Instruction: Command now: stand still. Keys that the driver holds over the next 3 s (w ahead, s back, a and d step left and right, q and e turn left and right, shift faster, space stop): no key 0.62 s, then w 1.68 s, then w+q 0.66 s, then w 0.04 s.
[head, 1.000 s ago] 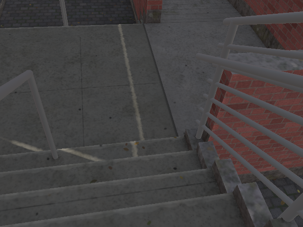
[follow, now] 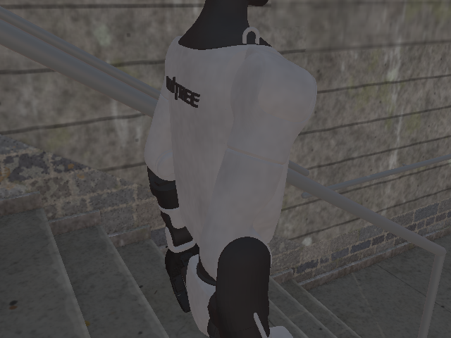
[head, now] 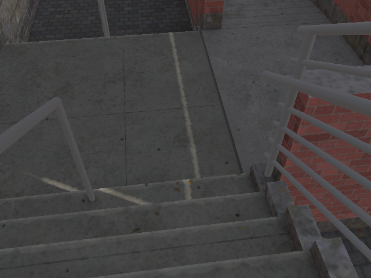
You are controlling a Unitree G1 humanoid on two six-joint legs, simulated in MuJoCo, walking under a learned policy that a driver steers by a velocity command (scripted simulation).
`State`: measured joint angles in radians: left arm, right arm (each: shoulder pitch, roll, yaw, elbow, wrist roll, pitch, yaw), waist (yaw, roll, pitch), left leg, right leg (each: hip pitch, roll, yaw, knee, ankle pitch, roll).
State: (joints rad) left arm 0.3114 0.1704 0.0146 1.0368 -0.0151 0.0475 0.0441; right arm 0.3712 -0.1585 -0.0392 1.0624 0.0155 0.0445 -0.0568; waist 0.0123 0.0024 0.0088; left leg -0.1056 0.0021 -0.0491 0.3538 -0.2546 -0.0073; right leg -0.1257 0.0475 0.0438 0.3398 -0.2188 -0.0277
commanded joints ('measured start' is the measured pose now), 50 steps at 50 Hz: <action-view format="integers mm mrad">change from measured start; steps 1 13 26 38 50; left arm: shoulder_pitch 80 110 150 192 -39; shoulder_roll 77 76 67 91 103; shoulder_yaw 13 14 6 20 26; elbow -5 22 17 0 -110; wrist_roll -5 -4 -5 -31 -26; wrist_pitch -6 -8 -11 -49 -177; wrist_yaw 6 10 24 29 -6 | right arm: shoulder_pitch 101 123 144 103 419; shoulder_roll -80 -75 -69 -78 -180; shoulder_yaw -12 -5 -11 -31 -62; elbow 1 13 12 -34 32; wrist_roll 1 -1 -4 13 7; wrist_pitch -2 -3 -17 -43 -137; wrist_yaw -2 -3 8 2 57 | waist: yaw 1 -3 6 17 -96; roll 2 7 9 -31 75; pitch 48 69 68 170 131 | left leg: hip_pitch -56 -67 -80 -259 303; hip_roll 38 32 33 -15 346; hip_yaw -25 -23 -24 -8 -527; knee -51 -62 -65 56 78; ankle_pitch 213 181 190 -413 333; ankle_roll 26 31 34 108 334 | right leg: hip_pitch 15 -10 -9 -164 -1028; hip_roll -71 -68 -65 -70 -68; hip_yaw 50 45 51 103 72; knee -33 -42 -45 -4 856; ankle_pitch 244 185 180 -523 -344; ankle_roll -30 -22 -26 -124 -85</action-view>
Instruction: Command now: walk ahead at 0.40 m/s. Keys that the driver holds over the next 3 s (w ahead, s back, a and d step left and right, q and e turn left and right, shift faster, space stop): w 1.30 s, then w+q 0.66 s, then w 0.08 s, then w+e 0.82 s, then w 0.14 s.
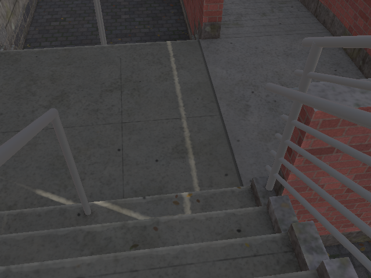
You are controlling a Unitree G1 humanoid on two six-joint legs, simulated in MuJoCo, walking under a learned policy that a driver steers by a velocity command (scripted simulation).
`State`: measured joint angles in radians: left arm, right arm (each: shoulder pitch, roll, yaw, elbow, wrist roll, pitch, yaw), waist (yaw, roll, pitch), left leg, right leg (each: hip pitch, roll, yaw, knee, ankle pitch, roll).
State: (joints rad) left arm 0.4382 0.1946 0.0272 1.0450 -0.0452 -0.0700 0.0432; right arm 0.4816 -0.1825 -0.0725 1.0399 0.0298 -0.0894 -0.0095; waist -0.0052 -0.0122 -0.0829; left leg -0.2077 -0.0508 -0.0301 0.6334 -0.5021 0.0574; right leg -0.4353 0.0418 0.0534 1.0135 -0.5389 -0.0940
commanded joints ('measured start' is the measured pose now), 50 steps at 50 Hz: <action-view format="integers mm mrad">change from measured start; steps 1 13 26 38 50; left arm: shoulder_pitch -140 49 47 221 -254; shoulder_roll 82 129 86 -11 82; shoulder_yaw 15 45 8 19 43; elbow -110 -107 1 -17 -231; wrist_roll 16 31 31 -21 18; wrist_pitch -48 42 -43 -38 28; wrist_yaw -4 -53 -5 -39 -23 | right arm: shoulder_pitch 233 -16 -134 285 111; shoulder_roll -150 -96 -92 -100 -75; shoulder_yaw -21 34 3 12 32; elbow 28 14 -111 -28 38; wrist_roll -3 -12 -16 -65 -8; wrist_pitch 3 11 31 50 -10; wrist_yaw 6 -32 -18 55 -53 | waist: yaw -39 142 -46 -93 38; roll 23 103 -15 416 59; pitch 203 48 180 -70 123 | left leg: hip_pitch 343 -341 -586 572 -20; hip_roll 389 78 171 360 235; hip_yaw -467 -33 -117 -245 -287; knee -192 399 513 153 -34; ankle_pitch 650 559 693 1431 530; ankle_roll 230 31 -95 152 114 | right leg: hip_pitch -660 452 -72 -584 -537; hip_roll -102 27 -256 103 -171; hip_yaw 55 -152 232 238 136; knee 159 -249 -358 1185 10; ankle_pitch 96 913 449 -361 758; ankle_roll -13 63 -163 6 48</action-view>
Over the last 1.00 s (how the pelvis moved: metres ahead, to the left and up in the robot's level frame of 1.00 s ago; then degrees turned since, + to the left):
0.07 0.03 -0.03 1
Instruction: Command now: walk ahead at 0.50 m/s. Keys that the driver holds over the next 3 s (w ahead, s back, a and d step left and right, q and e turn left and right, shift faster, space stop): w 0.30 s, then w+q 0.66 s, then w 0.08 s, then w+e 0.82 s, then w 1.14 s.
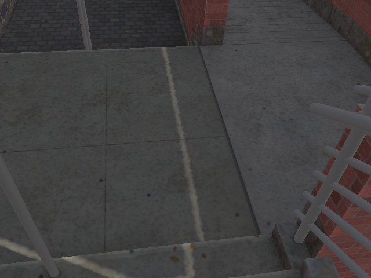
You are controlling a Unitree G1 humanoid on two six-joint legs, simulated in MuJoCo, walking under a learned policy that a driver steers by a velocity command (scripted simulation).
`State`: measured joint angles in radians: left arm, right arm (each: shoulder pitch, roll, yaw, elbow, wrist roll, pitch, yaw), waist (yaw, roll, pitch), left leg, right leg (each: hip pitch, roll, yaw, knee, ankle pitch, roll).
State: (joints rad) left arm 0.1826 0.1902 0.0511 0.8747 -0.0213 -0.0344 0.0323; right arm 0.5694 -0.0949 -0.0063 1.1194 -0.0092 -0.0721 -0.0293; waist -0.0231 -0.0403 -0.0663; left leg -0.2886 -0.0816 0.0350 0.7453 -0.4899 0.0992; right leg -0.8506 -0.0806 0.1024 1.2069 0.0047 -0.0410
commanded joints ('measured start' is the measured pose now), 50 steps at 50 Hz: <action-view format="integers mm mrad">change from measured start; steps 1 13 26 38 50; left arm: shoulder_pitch -75 175 253 235 164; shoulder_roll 80 136 81 99 79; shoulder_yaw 14 30 -4 7 29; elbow -77 -17 153 113 -53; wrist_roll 3 -2 49 2 48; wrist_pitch -14 -31 -62 -14 -41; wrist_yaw -23 -100 5 -5 28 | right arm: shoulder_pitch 76 -124 -220 -244 -216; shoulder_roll -147 -188 -168 -203 -283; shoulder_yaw -29 -53 -83 -84 -91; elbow -28 -85 -279 -313 -247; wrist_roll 41 16 25 37 -11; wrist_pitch -27 28 27 81 16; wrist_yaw -40 -19 11 85 -9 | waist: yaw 12 92 -34 8 117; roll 101 183 -45 15 88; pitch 115 55 61 113 -19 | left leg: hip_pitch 148 -49 -579 -106 -122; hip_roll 269 202 172 124 233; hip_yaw -367 -316 -285 -15 -513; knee -121 533 395 -313 -232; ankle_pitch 474 530 663 693 698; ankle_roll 52 87 -57 7 224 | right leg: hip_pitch -190 627 505 573 98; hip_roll -32 -37 -173 -170 -26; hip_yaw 73 -53 83 -151 14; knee -293 -773 -650 -29 50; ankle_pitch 273 432 -6 -25 -46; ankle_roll -18 -60 -167 -17 106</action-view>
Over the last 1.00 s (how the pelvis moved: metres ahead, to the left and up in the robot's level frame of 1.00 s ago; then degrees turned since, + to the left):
0.52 0.04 -0.36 0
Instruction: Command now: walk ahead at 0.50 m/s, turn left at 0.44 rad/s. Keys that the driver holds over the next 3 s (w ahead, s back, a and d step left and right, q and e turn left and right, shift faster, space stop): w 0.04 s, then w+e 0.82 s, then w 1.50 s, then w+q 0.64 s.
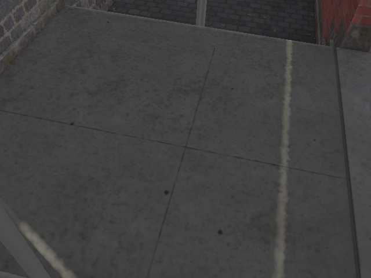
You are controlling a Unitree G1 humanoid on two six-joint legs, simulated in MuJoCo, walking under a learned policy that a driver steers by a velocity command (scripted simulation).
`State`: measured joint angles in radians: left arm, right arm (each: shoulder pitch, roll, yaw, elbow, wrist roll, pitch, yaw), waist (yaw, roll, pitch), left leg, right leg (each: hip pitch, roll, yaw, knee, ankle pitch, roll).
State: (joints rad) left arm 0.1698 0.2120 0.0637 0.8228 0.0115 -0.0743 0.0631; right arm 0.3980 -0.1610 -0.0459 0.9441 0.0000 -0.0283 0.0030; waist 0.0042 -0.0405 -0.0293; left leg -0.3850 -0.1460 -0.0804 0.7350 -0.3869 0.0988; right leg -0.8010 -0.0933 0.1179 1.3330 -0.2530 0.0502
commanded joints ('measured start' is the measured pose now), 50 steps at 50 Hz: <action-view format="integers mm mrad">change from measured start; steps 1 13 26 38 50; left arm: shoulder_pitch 95 -4 235 374 14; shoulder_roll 115 62 98 20 30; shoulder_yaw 34 12 -2 3 -4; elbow -41 -90 23 47 -137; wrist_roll -13 -40 -18 -69 -4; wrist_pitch -12 -21 -7 53 4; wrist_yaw -22 -122 -17 7 -29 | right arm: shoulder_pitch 18 53 -218 -439 -118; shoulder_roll -156 -121 -71 -102 -117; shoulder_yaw -40 0 -1 -20 -8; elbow -39 -19 -203 -368 -108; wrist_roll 9 16 -36 1 -18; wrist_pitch -41 3 -57 -124 -84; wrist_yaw -52 -90 -36 31 -4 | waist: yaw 64 -46 -77 120 37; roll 87 139 -34 -51 119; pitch -21 140 -14 52 113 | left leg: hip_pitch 48 141 -262 -80 -48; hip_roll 251 252 195 225 297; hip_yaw -345 -261 -12 -116 -81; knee -149 345 424 -647 -482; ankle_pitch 421 407 503 964 592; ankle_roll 180 128 -154 -86 71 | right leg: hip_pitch -50 209 330 753 29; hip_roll -32 41 16 193 40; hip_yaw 62 -50 314 350 -24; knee -247 -939 -877 -299 -195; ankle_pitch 397 407 568 -5 181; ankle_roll -11 -80 -337 -207 -55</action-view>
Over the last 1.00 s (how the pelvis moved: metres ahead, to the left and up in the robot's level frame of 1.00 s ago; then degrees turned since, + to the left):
0.53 0.06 -0.34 20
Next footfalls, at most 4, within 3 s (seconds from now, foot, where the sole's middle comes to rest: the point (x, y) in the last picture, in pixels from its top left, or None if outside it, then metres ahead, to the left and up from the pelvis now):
0.30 right None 0.28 -0.14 -0.92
0.80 left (181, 272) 0.65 0.01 -1.10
1.28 right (241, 232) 0.85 -0.28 -1.10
1.78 left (216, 175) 1.19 -0.17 -1.10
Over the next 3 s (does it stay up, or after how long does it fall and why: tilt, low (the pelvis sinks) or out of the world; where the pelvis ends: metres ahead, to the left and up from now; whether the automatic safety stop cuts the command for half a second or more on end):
stays up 1.56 -0.43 -0.34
